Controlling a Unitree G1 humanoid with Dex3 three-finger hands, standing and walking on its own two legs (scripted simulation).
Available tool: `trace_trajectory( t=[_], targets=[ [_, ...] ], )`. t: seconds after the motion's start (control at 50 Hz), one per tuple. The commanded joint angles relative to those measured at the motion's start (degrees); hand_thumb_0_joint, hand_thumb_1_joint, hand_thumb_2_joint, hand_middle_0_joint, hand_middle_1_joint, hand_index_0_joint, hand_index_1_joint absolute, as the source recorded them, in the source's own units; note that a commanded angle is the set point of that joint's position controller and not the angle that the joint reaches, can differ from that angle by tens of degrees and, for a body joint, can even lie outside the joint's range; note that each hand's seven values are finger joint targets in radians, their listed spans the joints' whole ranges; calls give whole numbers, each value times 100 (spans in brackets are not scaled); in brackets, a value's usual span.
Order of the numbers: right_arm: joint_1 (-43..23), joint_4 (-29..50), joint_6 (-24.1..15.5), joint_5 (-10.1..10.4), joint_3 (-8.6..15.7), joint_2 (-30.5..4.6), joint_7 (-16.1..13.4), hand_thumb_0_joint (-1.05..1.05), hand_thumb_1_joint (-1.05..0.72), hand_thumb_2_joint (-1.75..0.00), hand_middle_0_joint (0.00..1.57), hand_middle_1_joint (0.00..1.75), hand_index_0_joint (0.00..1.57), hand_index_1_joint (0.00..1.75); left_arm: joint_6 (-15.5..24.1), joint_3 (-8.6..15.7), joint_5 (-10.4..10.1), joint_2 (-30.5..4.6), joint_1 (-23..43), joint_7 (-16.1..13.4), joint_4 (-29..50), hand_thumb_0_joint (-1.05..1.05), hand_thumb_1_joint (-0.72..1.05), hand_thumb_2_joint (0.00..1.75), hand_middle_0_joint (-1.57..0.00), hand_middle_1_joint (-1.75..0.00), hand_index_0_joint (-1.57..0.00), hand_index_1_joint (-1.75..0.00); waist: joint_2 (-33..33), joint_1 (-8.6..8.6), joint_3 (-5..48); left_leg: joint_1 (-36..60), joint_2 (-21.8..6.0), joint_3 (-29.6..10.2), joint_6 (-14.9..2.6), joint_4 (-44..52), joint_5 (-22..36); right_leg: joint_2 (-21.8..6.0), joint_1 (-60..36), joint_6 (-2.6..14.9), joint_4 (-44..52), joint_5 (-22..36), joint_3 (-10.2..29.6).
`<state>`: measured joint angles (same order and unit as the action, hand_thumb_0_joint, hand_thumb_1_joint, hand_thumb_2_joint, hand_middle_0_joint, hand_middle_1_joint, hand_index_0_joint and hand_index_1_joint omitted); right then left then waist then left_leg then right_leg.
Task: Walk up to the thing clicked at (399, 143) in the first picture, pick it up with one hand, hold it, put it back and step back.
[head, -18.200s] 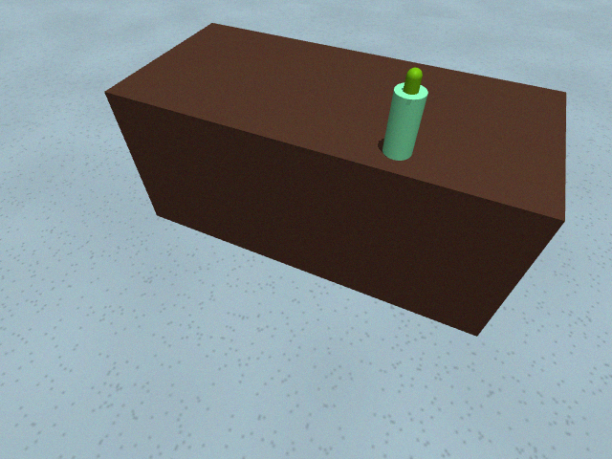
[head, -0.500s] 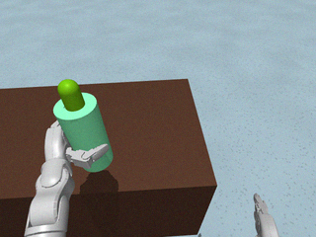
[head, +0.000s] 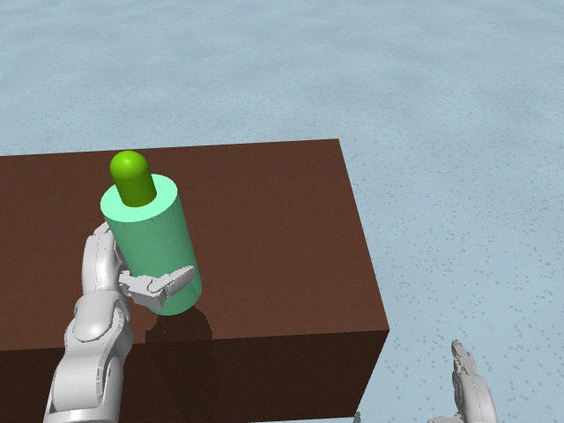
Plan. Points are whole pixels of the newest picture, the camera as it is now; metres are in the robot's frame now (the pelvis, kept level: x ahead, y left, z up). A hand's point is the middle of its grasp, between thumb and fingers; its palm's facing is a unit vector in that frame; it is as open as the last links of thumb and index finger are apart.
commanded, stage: hold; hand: left
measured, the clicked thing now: (153, 234) +0.32 +0.16 +0.15
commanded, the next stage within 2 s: crouch in 0.08 s
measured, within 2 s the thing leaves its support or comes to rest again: neither
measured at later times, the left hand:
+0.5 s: hand (159, 257) +0.33 +0.18 +0.09, palm faces +0.23 -0.97 +0.02, open 11.2 cm
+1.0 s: hand (153, 259) +0.38 +0.22 +0.02, palm faces +0.22 -0.97 -0.01, open 11.2 cm
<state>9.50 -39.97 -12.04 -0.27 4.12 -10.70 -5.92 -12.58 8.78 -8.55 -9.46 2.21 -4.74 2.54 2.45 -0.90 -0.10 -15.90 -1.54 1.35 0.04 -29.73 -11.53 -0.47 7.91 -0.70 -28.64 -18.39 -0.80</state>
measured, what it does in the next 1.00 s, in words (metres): stands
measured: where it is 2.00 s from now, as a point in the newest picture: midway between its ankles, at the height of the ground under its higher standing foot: outside the picture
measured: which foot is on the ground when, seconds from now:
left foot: down 0.00-1.00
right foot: down 0.00-1.00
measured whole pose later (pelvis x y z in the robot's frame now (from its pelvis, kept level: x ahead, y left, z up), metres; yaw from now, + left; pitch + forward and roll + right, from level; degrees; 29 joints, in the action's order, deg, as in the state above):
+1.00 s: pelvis -0.01 +0.01 -0.02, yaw -1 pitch +7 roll -2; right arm 10.6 -33.3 -8.8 -1.0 4.4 -11.6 -3.0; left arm 14.7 15.2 -8.3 -16.0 19.8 -1.3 -38.1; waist -0.9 -4.1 2.5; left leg -33.5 -2.4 1.8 -0.9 -42.2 -15.6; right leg 0.1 25.3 -1.5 -40.5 -21.9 0.0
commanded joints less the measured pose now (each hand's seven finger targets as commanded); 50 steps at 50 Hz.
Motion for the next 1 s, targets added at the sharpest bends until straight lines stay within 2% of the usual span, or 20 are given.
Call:
trace_trajectory(
  t=[0.0,0.02,0.04,0.16,0.2,0.24,0.28,0.36,0.38,0.4,0.46,0.54,0.64,0.7,0.72,0.8,0.82,0.94,0.96,0.98],
  targets=[
    [-603,918,-344,57,220,-627,-124,0,51,-6,5,5,5,5,805,462,-282,-663,2567,20,1761,0,8,136,-124,-151,-128,-151,-115,-146,1494,1488,70,-21,-118,271,844,92,644,-21,568,1378,-153],
    [-256,658,-338,42,309,-688,-112,0,52,-6,5,5,5,5,905,638,-358,-916,3047,28,2554,0,9,137,-124,-150,-127,-150,-69,-119,1614,1552,67,-20,-109,251,853,91,602,-29,545,1396,-157],
    [-358,666,-346,52,304,-673,-104,0,51,-7,5,5,5,5,861,679,-355,-913,2876,29,2168,0,6,137,-123,-150,-126,-150,18,-109,1595,1564,65,-17,-99,251,894,86,641,-21,534,1418,-155],
    [-701,993,-333,106,226,-634,-57,0,52,-7,5,5,5,5,786,576,-278,-933,2877,25,2352,0,2,136,-121,-149,-123,-150,328,56,1442,1438,96,10,-58,349,760,56,586,28,614,1220,-136],
    [-798,967,-355,87,285,-749,-47,0,53,-5,5,5,5,5,761,415,-273,-767,2870,45,2358,0,-5,126,-122,-143,-125,-143,74,28,1452,1438,75,-19,-71,338,776,80,551,20,588,1233,-157],
    [-936,1066,-363,90,274,-745,-43,0,53,-5,5,5,5,5,742,588,-301,-818,2821,28,2026,0,-10,126,-121,-143,-124,-143,-20,55,1498,1383,73,-39,-80,339,774,83,450,15,605,1219,-154],
    [-997,1050,-327,115,228,-693,-27,0,54,-5,5,5,5,5,767,492,-352,-679,2862,60,1683,0,-8,128,-122,-144,-125,-144,-141,0,1357,1303,64,-49,-96,371,688,93,529,10,610,1168,-147],
    [-578,739,-220,98,216,-672,-9,0,55,-5,5,5,5,5,947,738,-286,-950,3078,81,1183,0,-3,128,-123,-145,-126,-145,-184,-37,1427,1296,73,-20,-112,343,610,68,696,4,595,1124,-112],
    [-673,820,-208,109,218,-693,6,0,55,-5,5,5,5,5,996,688,-292,-826,2947,81,816,0,-3,127,-123,-144,-126,-144,-231,-33,1303,1204,67,-16,-106,345,560,78,719,11,587,1067,-125],
    [-526,762,-173,109,324,-815,-1,0,55,-5,5,5,5,5,1097,872,-296,-1068,3089,64,815,0,-1,128,-123,-145,-126,-144,-244,-62,1330,1159,91,9,-128,330,470,59,734,-7,614,1022,-89],
    [-351,736,-144,88,328,-793,28,0,55,-5,5,5,5,5,1512,1007,-235,-1317,3554,65,523,0,2,129,-123,-146,-126,-145,-80,-152,1535,1167,93,53,-139,190,569,35,882,-17,492,1200,-24],
    [-673,740,-133,68,274,-763,47,0,55,-5,5,5,5,5,2150,1008,-202,-1447,3749,163,72,0,12,133,-129,-151,-133,-150,161,-131,1756,1009,102,60,-147,-41,557,-10,1077,-8,265,1221,22],
    [-1062,1445,-216,31,152,-865,50,0,52,-6,5,5,5,5,2849,863,-183,-1652,4199,328,-99,0,12,136,-135,-155,-138,-155,266,-246,2667,1234,-6,-77,-133,-426,1078,53,1245,17,-128,1569,-59],
    [-760,942,-151,-11,161,-807,63,0,52,-6,5,5,5,5,3090,898,-179,-1734,4208,393,-607,0,8,135,-133,-153,-136,-153,547,-209,2542,1057,-34,-115,-99,-519,953,75,1588,59,-294,1368,-74],
    [-688,1054,-149,-26,382,-1070,40,0,52,-6,5,5,5,5,3158,874,-206,-1750,4332,398,-604,0,9,134,-134,-153,-136,-153,599,-332,2720,1199,-53,-130,-84,-564,986,93,1699,60,-336,1371,-87],
    [-206,1011,-60,-36,412,-1008,90,0,52,-6,5,5,5,5,3309,979,-187,-1958,4633,333,-865,0,6,133,-131,-151,-134,-151,749,-394,2722,1039,-70,-128,-58,-713,953,119,1913,67,-452,1320,-83],
    [-302,1149,-47,-36,435,-1079,96,0,53,-6,5,5,5,5,3302,905,-177,-1819,4382,336,-1459,0,7,132,-130,-149,-133,-149,589,-458,2579,977,-70,-123,-70,-745,891,122,2012,56,-455,1262,-86],
    [-117,1610,59,-18,433,-1049,217,0,54,-5,5,5,5,5,3617,948,-198,-1889,4844,392,-1989,0,5,131,-131,-148,-133,-149,321,-422,2493,605,-142,-243,-33,-828,566,190,2351,95,-704,883,-186],
    [-188,1728,94,-10,460,-1093,230,0,54,-5,5,5,5,5,3601,1015,-183,-1955,4668,406,-2408,0,6,131,-131,-149,-133,-149,280,-367,2473,460,-113,-216,-52,-871,520,171,2321,95,-717,867,-158],
    [47,1702,133,-32,516,-1126,248,0,54,-5,5,5,5,5,3692,1176,-195,-2170,4947,376,-2103,0,6,131,-131,-148,-134,-149,399,-345,2555,389,-101,-209,-35,-919,520,163,2304,100,-754,886,-147]
  ],
)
